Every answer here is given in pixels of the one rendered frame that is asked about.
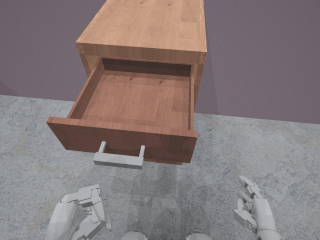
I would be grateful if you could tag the robot right forearm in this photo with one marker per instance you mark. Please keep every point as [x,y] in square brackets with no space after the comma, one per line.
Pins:
[268,235]

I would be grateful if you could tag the right robot hand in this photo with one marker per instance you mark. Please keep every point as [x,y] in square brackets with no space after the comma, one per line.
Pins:
[258,215]

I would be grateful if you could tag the cabinet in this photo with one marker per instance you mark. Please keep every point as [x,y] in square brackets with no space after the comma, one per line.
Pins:
[154,30]

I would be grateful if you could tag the handle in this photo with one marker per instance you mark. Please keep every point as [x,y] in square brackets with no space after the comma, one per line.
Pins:
[117,160]

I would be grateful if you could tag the drawer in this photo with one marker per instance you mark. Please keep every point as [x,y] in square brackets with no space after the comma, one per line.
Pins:
[129,103]

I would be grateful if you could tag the left robot hand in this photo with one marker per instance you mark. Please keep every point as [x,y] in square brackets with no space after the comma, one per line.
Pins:
[71,212]

